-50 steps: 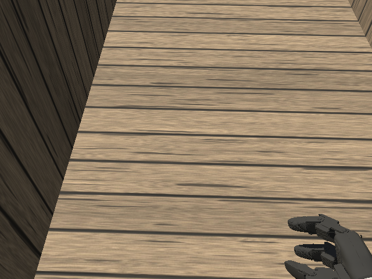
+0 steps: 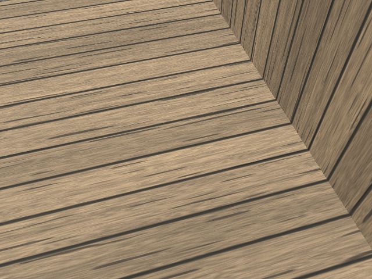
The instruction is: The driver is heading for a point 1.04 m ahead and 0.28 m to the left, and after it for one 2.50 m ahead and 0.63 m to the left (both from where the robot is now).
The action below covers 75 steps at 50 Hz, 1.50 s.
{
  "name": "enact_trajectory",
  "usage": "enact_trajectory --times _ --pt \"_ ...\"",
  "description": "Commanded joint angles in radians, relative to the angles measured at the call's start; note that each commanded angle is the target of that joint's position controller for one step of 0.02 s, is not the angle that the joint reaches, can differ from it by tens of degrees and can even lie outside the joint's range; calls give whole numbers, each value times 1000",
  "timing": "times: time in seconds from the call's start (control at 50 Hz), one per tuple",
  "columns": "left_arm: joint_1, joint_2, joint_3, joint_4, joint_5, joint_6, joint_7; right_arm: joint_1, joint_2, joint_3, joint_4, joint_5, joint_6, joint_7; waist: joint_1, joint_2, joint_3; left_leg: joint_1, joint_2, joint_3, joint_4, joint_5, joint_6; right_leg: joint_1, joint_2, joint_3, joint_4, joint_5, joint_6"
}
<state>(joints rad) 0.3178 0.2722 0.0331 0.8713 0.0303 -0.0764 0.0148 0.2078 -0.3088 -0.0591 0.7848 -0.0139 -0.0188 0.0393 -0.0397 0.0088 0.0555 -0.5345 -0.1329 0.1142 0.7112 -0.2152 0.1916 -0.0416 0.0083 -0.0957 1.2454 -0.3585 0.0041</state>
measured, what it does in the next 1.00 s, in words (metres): walks ahead, turning left: right foot, then left foot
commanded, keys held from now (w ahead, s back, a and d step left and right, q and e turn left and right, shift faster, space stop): w+q+shift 0.68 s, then w+shift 0.06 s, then w+e+shift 0.04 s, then e+shift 0.22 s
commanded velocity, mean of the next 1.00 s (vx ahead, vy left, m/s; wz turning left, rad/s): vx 0.92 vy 0.00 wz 0.71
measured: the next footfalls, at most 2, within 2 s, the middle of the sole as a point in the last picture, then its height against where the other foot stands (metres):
right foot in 0.40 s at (207, 233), level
left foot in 0.84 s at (100, 190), level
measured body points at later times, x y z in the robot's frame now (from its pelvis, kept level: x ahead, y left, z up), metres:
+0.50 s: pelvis +0.47 +0.01 +0.03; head +0.49 +0.03 +0.48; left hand +0.53 +0.33 -0.06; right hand +0.65 -0.25 -0.08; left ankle +0.26 +0.02 -0.58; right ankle +0.58 -0.08 -0.69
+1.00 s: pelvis +0.81 +0.25 +0.04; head +0.84 +0.29 +0.49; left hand +0.67 +0.47 -0.10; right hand +1.07 +0.14 -0.08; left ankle +0.79 +0.31 -0.69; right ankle +0.85 +0.08 -0.59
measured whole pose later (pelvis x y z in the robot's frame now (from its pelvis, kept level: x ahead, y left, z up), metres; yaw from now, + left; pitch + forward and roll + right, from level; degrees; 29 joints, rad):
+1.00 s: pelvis +0.81 +0.25 +0.04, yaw +41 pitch +1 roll +0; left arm 0.31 0.24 0.01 0.84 0.01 -0.04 0.01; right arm 0.20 -0.25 -0.02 0.81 -0.03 -0.06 0.00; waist 0.05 0.00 0.09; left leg -0.28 -0.06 0.11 0.49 -0.21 0.11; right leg -0.45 -0.05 0.03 1.23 -0.39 -0.01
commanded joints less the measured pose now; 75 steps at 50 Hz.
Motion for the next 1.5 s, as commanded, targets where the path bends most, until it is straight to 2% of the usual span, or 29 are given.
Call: enact_trajectory --times 0.02,0.08,0.12,0.3,0.34,0.38,0.4,0.42,0.44,0.48,0.6,0.72,0.76,0.8,0.84,0.86,0.88,0.92,0.96,1.0,1.1,1.22,1.24,1.26,1.28,1.3,1.34,1.4,1.5 --pt "-131 123 -5 -210 7 -68 -10 247 -183 -70 21 -6 17 -28 -46 -100 -158 740 348 -881 -499 -276 222 -790 -14 206 336 7 -22" --pt "-143 93 -25 -226 51 -17 -10 188 -117 -39 30 8 -25 -39 67 -127 -8 356 228 -660 -505 -32 157 -630 -96 196 114 22 14" --pt "-160 79 -35 -252 55 14 -17 177 -146 -41 14 16 -50 -35 83 -79 7 224 169 -576 -532 29 150 -579 -124 158 -35 21 41" --pt "-497 62 -58 -404 7 -3 -32 297 -172 -67 30 20 -50 -36 -85 47 -13 450 130 -545 -451 590 24 -502 -14 95 -671 451 21" --pt "-380 112 -37 -375 1 -8 -18 227 -204 -74 10 21 -56 -42 -16 47 -94 438 121 -552 -331 774 -24 -249 35 109 -747 399 2" --pt "-11 216 14 -285 -14 -15 14 116 -261 -84 -16 5 -70 -31 200 50 -279 355 95 -535 61 803 -59 143 -3 148 -720 246 -21" --pt "205 279 44 -245 11 -18 37 98 -150 -55 -41 0 -83 -31 266 -58 -402 210 51 -461 378 418 -59 378 -196 322 -698 -81 -51" --pt "136 329 53 -261 43 -16 33 208 -17 -13 -97 52 -77 -29 130 -405 -528 -71 -67 -334 648 -297 -92 552 -487 891 -897 -300 -148" --pt "20 277 64 -275 35 -5 21 220 -93 -6 -78 28 -56 -41 100 -323 -447 -202 46 -279 724 -205 -77 445 -470 1002 -958 -481 -183" --pt "-57 116 26 -251 21 5 17 75 -151 -22 -61 -10 -28 -24 101 -54 -165 -194 130 -224 642 -72 -92 147 -363 637 -979 -254 -152" --pt "35 62 10 -102 -10 -50 -5 -86 -32 21 -182 -32 25 35 38 -70 -10 -252 235 -183 539 33 -114 -71 -277 151 -1074 221 -78" --pt "92 136 27 -26 -2 -76 -12 -299 -18 47 -268 -30 13 71 42 -17 98 -45 169 -10 102 260 -48 -130 -216 -142 -1205 579 -49" --pt "138 177 28 -14 -2 -67 -9 -257 -25 44 -235 -30 6 58 27 -60 45 77 77 30 76 210 -12 -38 -241 -157 -1128 1125 -61" --pt "115 254 35 0 -6 -35 9 -89 -74 31 -177 -50 -13 26 -89 -111 8 193 11 27 -19 45 9 55 -290 -141 -841 1493 -69" --pt "92 230 18 -10 -20 -16 14 253 -154 -8 -36 -71 -27 -14 -221 -95 -170 687 88 -109 -199 216 30 -149 -215 -132 -298 1120 -73" --pt "249 49 -18 -47 -50 -17 -3 178 -251 -26 -62 -83 -24 -35 -43 251 -380 1063 528 -584 -109 801 127 -524 -4 -69 264 -184 -13" --pt "206 171 12 -54 -76 -12 13 230 -260 -46 -93 -43 -23 -41 -127 32 -582 1073 600 -694 -130 1062 193 -574 39 211 404 -178 -37" --pt "90 121 3 -83 -59 -14 6 115 -150 -17 -33 -14 -40 -46 -16 -43 -206 706 498 -437 -271 895 98 -625 -70 185 145 -61 -39" --pt "116 74 -1 -41 -16 31 -4 33 -60 11 -21 -15 -61 -48 53 -45 -66 434 425 -277 -398 828 25 -474 -97 154 -16 -17 -23" --pt "156 55 11 -44 9 70 -17 49 -47 13 -12 2 -84 -40 90 20 -83 389 435 -191 -402 967 42 -442 -84 126 -46 -16 -11" --pt "-3 -7 10 -116 -9 67 -52 -56 -22 15 -29 16 -83 -57 95 129 -71 330 281 109 -415 752 -64 -400 -42 3 -463 370 -29" --pt "119 78 49 -116 27 68 -62 -33 -96 -17 -38 21 -48 -90 145 91 -144 410 360 117 -18 827 -116 -204 56 -43 -625 301 -123" --pt "229 112 66 -88 31 58 -50 -61 -97 -19 -50 24 -34 -84 206 42 -181 360 332 117 217 672 -146 -92 66 -9 -718 335 -161" --pt "205 192 86 -86 13 50 -30 -4 -55 -11 -55 10 -25 -71 165 -130 -149 193 199 129 487 -21 -188 0 -57 178 -747 825 -200" --pt "154 300 108 -124 -11 63 -27 138 1 2 -85 -8 -1 -63 54 -253 -213 -48 26 6 821 -521 -245 126 -285 626 -705 1424 -390" --pt "92 327 127 -184 -42 82 -25 207 -11 18 -94 -20 9 -71 55 -207 -399 -89 74 -204 841 -440 -248 174 -365 805 -868 970 -481" --pt "-21 163 85 -204 -34 114 -12 22 -83 3 -104 -28 11 -76 54 12 -140 -124 142 -212 680 -302 -238 -83 -258 670 -964 396 -389" --pt "-40 145 81 -197 -30 116 -14 -4 -59 9 -107 -34 45 -77 35 -9 -109 11 152 -187 463 -199 -247 -228 -123 505 -959 436 -261" --pt "-46 199 107 -217 -23 126 -16 -60 -37 15 -134 -15 62 -77 66 -61 -148 -6 125 -216 277 -147 -256 -189 -71 565 -964 212 -180"
Velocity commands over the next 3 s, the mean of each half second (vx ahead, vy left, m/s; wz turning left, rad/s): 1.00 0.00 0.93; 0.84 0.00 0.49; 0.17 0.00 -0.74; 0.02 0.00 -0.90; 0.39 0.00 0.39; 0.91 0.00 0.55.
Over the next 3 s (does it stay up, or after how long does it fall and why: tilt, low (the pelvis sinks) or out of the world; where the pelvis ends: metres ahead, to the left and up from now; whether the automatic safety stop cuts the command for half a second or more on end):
stays up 1.49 0.65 0.04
